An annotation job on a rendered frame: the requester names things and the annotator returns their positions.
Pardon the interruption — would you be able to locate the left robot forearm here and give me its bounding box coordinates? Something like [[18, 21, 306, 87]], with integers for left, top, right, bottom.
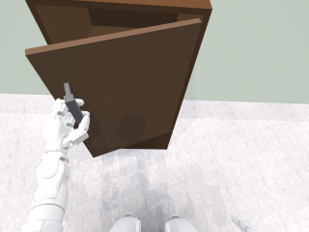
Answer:
[[19, 151, 70, 232]]

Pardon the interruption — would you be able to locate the robot left shin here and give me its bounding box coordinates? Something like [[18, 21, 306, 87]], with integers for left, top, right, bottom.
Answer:
[[125, 213, 135, 218]]

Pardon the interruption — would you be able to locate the handle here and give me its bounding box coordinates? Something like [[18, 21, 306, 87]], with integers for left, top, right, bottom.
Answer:
[[63, 83, 90, 132]]

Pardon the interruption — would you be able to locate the left robot hand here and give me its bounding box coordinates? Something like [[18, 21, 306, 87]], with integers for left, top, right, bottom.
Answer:
[[43, 99, 90, 155]]

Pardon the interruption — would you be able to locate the right robot hand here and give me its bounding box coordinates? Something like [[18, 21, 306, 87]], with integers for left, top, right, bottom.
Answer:
[[231, 215, 260, 232]]

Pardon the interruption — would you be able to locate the robot left thigh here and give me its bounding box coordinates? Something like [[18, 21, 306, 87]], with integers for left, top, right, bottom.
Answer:
[[109, 217, 141, 232]]

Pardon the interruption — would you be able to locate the cupboard door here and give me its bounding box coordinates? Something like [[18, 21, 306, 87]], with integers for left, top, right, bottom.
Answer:
[[25, 17, 202, 158]]

